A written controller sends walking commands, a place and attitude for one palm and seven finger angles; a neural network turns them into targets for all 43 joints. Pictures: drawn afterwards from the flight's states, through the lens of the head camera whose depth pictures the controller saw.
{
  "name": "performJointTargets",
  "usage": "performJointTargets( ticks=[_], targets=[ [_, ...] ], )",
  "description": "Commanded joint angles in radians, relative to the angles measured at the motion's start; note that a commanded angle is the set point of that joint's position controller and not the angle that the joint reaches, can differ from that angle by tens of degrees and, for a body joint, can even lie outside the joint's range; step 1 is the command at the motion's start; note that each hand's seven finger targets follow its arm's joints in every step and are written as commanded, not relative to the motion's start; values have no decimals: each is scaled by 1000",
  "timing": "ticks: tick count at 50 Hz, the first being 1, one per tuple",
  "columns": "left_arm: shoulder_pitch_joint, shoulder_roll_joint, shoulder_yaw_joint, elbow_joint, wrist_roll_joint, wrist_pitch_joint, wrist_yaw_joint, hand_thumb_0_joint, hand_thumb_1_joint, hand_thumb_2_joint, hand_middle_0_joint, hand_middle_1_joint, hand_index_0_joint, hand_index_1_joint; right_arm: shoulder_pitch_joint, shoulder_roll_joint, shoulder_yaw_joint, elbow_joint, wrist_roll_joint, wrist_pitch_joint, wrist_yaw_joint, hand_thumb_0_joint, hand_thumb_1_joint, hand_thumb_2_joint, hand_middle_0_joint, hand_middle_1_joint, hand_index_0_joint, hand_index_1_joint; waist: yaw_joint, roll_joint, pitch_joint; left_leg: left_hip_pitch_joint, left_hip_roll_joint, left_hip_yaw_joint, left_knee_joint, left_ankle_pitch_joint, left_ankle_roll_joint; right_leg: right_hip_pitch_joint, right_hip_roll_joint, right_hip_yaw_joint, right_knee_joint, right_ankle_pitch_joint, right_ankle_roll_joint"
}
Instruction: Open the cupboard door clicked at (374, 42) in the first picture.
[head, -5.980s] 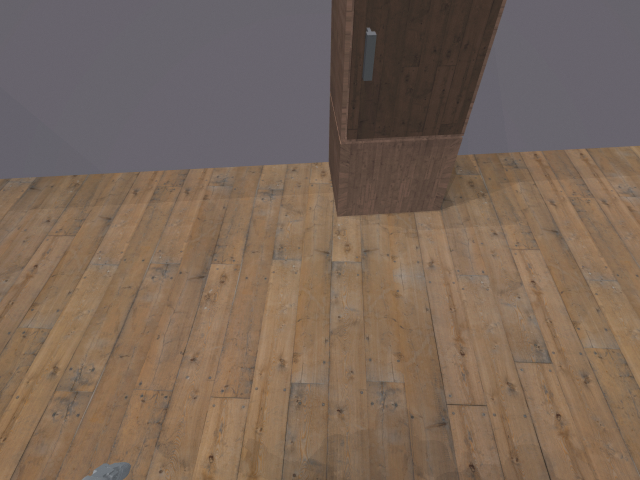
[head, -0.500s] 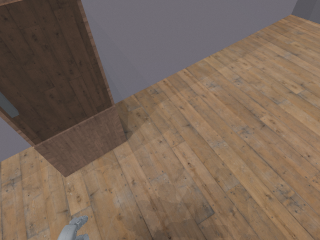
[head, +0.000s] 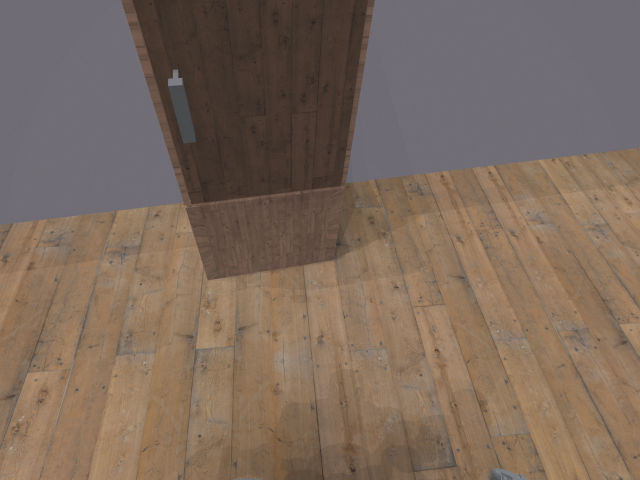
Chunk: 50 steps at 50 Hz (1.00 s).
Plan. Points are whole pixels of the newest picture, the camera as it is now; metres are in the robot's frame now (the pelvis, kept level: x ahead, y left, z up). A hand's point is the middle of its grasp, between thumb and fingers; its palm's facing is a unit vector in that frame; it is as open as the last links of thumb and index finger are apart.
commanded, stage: turn to face it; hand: left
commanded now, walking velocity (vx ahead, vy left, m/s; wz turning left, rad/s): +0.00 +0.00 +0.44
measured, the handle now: (182, 106) +0.78 +0.35 -0.01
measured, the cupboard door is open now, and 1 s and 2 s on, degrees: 0 0 0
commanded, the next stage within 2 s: take the last steps up to it in 0.42 s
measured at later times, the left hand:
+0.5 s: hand out of the picture +0.03 +0.17 -0.13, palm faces +0.23 -0.94 -0.27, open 7.4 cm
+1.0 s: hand out of the picture -0.09 +0.19 -0.16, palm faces +0.32 -0.94 -0.15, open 7.4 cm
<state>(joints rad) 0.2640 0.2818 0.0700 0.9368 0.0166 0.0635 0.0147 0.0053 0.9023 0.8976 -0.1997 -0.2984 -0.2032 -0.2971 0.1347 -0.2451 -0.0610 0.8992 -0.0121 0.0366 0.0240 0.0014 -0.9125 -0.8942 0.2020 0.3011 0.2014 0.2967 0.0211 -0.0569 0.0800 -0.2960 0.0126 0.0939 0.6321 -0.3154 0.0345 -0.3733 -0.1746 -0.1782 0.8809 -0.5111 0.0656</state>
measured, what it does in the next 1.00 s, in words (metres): steps on the spot, turning left: right foot, then left foot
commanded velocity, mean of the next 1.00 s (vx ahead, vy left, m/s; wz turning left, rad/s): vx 0.15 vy -0.03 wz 0.15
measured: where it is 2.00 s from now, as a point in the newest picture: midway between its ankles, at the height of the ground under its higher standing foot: (305, 441)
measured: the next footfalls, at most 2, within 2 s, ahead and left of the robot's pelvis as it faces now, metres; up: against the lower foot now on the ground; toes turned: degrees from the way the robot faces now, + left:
right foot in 0.38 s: +0.05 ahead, -0.12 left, +0.00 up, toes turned +6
left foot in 0.82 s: -0.04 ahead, +0.12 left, +0.00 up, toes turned +22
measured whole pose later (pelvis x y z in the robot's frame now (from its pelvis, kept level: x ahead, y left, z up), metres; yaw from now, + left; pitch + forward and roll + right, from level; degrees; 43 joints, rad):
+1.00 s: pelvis +0.00 +0.02 +0.02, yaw +16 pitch -2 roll -1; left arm 0.36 0.20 0.05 1.13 0.03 0.02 -0.03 0.01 0.91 0.90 -0.20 -0.30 -0.20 -0.30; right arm 0.34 -0.13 -0.02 1.07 -0.02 -0.04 -0.02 0.00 -0.92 -0.89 0.20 0.30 0.20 0.30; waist 0.01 -0.03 0.01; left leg -0.05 0.03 0.10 0.35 -0.28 0.02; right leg -0.48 -0.09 -0.08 1.01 -0.30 0.03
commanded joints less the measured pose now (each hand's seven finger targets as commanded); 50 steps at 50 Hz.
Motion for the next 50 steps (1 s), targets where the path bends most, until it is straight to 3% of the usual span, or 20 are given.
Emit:
performJointTargets(
  ticks=[1, 4, 11, 17, 18, 19, 20, 21, 23, 26, 31, 35, 39, 40, 41, 42, 43, 44, 46, 50],
  targets=[
    [-110, 69, 19, -111, -1, -30, -1, 0, 900, 900, -200, -300, -200, -300, 72, -204, -43, -36, -9, -24, -33, 0, -900, -900, 200, 300, 200, 300, -60, 242, -108, 173, 287, -335, -290, 477, 135, -228, 29, 159, 279, 42, 21],
    [-39, 63, 18, -72, -1, -25, -4, 0, 900, 900, -200, -300, -200, -300, 14, -180, -32, -54, -7, -28, -31, 0, -900, -900, 200, 300, 200, 300, -29, 195, -103, 129, 219, -254, -306, 423, 112, -149, 51, 146, 228, 116, 29],
    [-82, 38, 5, -93, -2, -29, 4, 0, 900, 900, -200, -300, -200, -300, 64, -175, -37, -31, -12, -18, -30, 0, -900, -900, 200, 300, 200, 300, -55, 192, -95, 148, 223, -356, -309, 363, 144, -84, 99, 145, 3, 68, 24],
    [26, 22, 2, -66, -10, -52, 16, 0, 900, 900, -200, -300, -200, -300, 36, -147, -37, -31, -7, -13, -29, 0, -900, -900, 200, 300, 200, 300, -1, 177, -135, 35, 169, -380, -207, 393, 101, 194, 138, 134, -389, 241, -2],
    [52, 50, 6, -56, -6, -63, 20, 0, 900, 900, -200, -300, -200, -300, 42, -115, -34, -30, 1, -16, -25, 0, -900, -900, 200, 300, 200, 300, 12, 99, -151, -42, 118, -344, -132, 296, 50, 307, 86, 181, -526, 320, -13],
    [58, 127, 21, -55, 10, -73, 28, 0, 900, 900, -200, -300, -200, -300, 57, -48, -24, -42, 10, -17, -20, 0, -900, -900, 200, 300, 200, 300, 8, -137, -143, -215, -16, -196, 42, 26, -28, 393, -136, 414, -597, 363, -89],
    [46, 171, 24, -74, 10, -72, 23, 0, 900, 900, -200, -300, -200, -300, 39, -63, -29, -60, 1, -9, -20, 0, -900, -900, 200, 300, 200, 300, 20, -212, -109, -237, -69, -145, 233, -236, -55, 271, -286, 505, -630, 423, -197],
    [23, 149, 31, -79, 4, -71, 28, 0, 900, 900, -200, -300, -200, -300, 32, -88, -40, -53, -8, 12, -23, 0, -900, -900, 200, 300, 200, 300, 18, -240, -95, -221, -34, -190, 377, -244, -53, 174, -279, 495, -646, 362, -221],
    [-60, 91, 12, -92, 3, -69, 24, 0, 900, 900, -200, -300, -200, -300, 43, -77, -41, -5, -9, 22, -13, 0, -900, -900, 200, 300, 200, 300, -24, -81, -9, -230, -10, -176, 529, -125, -60, 99, -172, 375, -638, 301, -196],
    [-60, 59, 4, -80, 4, -78, 24, 0, 900, 900, -200, -300, -200, -300, 87, -53, -35, 33, -9, 21, -9, 0, -900, -900, 200, 300, 200, 300, -31, -82, -26, -215, 7, -140, 528, -49, -83, 137, -119, 259, -615, 365, -171],
    [75, 63, 6, 2, 13, -93, 12, 0, 900, 900, -200, -300, -200, -300, 31, -30, -21, 32, -17, 3, -2, 0, -900, -900, 200, 300, 200, 300, 31, -114, -19, -206, 42, -68, 298, -82, -86, 231, -131, 296, -700, 72, -178],
    [124, 81, 7, 57, 19, -98, 4, 0, 900, 900, -200, -300, -200, -300, 30, -2, -6, 43, -13, -25, -1, 0, -900, -900, 200, 300, 200, 300, 46, -123, -39, -118, 39, -18, 87, -134, -59, 252, -136, 308, -702, 48, -207],
    [79, 50, 0, 94, 1, -88, -3, 0, 900, 900, -200, -300, -200, -300, 203, 9, 8, 126, -8, -56, -20, 0, -900, -900, 200, 300, 200, 300, -37, -48, -65, 229, 21, 36, -255, 19, -42, 74, -42, 194, -576, 0, -138],
    [74, 2, -11, 91, -6, -85, -8, 0, 900, 900, -200, -300, -200, -300, 262, -42, -1, 150, -9, -67, -30, 0, -900, -900, 200, 300, 200, 300, -64, 117, -74, 363, 125, -106, -328, -56, -13, -68, 16, 135, -435, 0, -92],
    [43, -51, -23, 63, -4, -85, -17, 0, 900, 900, -200, -300, -200, -300, 338, -130, -20, 164, -15, -66, -36, 0, -900, -900, 200, 300, 200, 300, -100, 341, -42, 390, 324, -368, -431, -215, 58, -217, 109, 26, -190, 11, -54],
    [-28, -38, -22, 30, 9, -82, -17, 0, 900, 900, -200, -300, -200, -300, 349, -164, -27, 161, -20, -60, -39, 0, -900, -900, 200, 300, 200, 300, -120, 356, 36, 300, 411, -486, -514, -331, 122, -291, 111, 54, -43, -41, -57],
    [-87, -26, -14, 28, 18, -74, -18, 0, 900, 900, -200, -300, -200, -300, 344, -134, -20, 171, -23, -62, -47, 0, -900, -900, 200, 300, 200, 300, -124, 329, 115, 220, 406, -480, -544, -326, 129, -322, 84, 111, 74, 3, -59],
    [-82, -27, -9, 43, 15, -74, -26, 0, 900, 900, -200, -300, -200, -300, 301, -97, -7, 163, -19, -66, -50, 0, -900, -900, 200, 300, 200, 300, -94, 259, 172, 163, 378, -422, -550, -281, 125, -329, 59, 135, 134, 77, -58],
    [0, -36, -10, 91, 13, -80, -41, 0, 900, 900, -200, -300, -200, -300, 245, -53, 7, 151, -12, -86, -54, 0, -900, -900, 200, 300, 200, 300, -43, 199, 117, 197, 300, -267, -518, -54, 91, -287, 49, 132, 164, 202, -45],
    [-3, -54, -12, 102, 10, -70, -39, 0, 900, 900, -200, -300, -200, -300, 309, -33, 10, 180, -5, -105, -62, 0, -900, -900, 200, 300, 200, 300, -40, 170, 54, 278, 272, -154, -468, 271, 101, -302, 54, 121, 177, 276, -23]
  ],
)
